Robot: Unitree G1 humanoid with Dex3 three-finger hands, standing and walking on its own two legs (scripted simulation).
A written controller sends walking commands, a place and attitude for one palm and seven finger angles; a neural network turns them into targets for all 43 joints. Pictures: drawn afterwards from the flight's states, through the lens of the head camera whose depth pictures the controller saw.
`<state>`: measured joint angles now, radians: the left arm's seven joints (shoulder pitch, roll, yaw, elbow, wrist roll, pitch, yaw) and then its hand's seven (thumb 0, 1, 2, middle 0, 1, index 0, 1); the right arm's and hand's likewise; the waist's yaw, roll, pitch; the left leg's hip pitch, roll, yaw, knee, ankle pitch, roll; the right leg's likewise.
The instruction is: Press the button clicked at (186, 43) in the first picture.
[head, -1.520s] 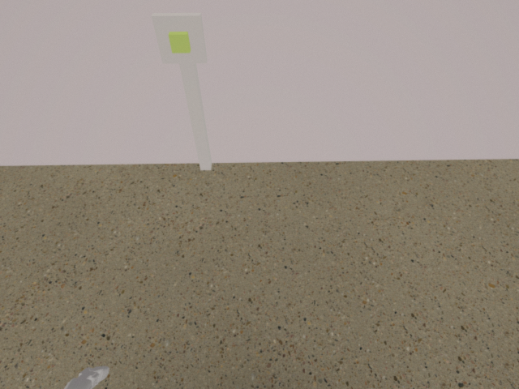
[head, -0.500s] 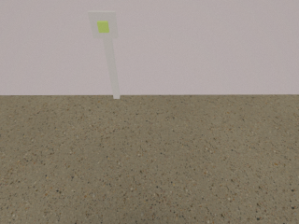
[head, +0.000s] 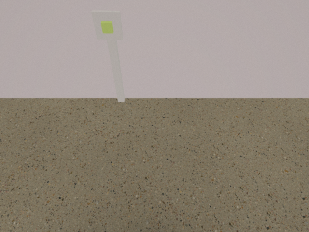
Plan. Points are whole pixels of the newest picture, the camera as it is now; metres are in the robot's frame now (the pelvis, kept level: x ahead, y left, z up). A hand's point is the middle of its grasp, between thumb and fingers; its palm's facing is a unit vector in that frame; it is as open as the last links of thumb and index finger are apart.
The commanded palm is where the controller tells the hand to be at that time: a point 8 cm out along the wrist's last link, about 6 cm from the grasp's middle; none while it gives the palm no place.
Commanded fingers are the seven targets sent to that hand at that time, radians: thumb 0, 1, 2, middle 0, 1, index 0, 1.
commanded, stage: walk to a spot facing it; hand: left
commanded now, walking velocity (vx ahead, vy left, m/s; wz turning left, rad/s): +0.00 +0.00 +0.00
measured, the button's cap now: (107, 27) +1.30 +0.39 -0.05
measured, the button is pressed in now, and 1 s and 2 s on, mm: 0 0 0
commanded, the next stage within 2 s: turn to face it in 1.12 s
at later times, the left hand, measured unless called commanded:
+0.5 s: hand out of the picture +0.05 +0.24 -0.19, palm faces +0.12 -0.98 -0.14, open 7.4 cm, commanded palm none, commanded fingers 0.00 0.90 0.90 -0.20 -0.30 -0.20 -0.30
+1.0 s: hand (96, 160) +0.39 +0.25 -0.18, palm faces +0.22 -0.96 -0.19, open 7.3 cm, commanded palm none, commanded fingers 0.00 0.90 0.90 -0.20 -0.30 -0.20 -0.30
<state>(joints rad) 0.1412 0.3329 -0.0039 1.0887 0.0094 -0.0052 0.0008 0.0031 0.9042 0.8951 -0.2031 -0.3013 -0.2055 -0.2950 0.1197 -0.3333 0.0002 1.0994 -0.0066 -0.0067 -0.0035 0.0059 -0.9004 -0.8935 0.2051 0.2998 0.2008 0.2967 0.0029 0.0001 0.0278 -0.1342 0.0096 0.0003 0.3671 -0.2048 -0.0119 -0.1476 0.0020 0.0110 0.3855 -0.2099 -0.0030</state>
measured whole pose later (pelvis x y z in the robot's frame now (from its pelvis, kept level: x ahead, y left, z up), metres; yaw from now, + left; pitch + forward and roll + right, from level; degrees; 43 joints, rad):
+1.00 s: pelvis +0.34 +0.06 -0.02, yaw +9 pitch -2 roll -1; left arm 0.18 0.15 0.06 1.03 0.01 -0.08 0.02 -0.01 0.92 0.90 -0.20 -0.30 -0.20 -0.29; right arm 0.38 -0.13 -0.05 1.14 -0.01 -0.03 -0.02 0.01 -0.90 -0.89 0.20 0.30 0.20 0.30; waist -0.02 0.02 0.05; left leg -0.38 0.07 0.01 1.32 -0.34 0.04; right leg -0.29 0.02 -0.18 0.59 -0.26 -0.09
